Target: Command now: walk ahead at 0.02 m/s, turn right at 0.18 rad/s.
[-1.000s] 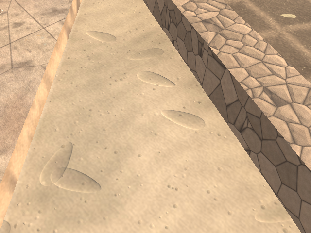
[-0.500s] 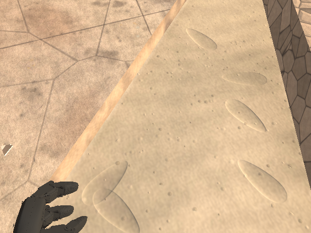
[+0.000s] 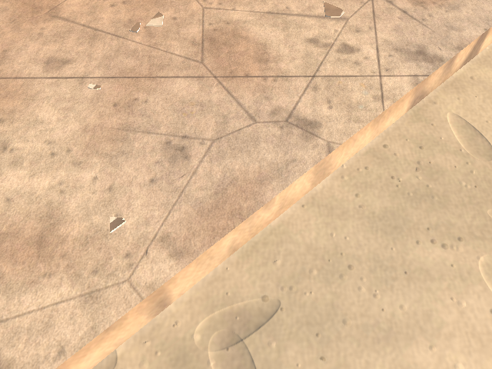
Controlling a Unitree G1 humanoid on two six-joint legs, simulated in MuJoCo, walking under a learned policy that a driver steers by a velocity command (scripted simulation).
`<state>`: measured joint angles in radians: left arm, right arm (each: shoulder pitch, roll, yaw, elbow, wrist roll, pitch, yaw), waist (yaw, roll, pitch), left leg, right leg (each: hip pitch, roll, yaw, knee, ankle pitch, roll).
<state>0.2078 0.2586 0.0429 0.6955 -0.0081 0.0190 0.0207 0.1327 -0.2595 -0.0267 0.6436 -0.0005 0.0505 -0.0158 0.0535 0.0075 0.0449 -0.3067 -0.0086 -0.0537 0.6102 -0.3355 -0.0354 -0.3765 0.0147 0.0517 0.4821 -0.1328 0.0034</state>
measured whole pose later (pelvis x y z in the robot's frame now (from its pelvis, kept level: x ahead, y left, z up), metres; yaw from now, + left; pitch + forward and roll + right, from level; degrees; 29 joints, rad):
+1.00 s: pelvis +0.38 -0.28 -0.04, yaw -26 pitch +1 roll +1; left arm 0.37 0.30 0.04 0.85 0.05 -0.06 0.00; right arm 0.20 -0.30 -0.04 0.73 -0.02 -0.03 0.04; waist -0.03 -0.04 0.04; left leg -0.56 -0.13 0.11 0.70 -0.16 0.18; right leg 0.04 0.06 -0.03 1.01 -0.35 -0.05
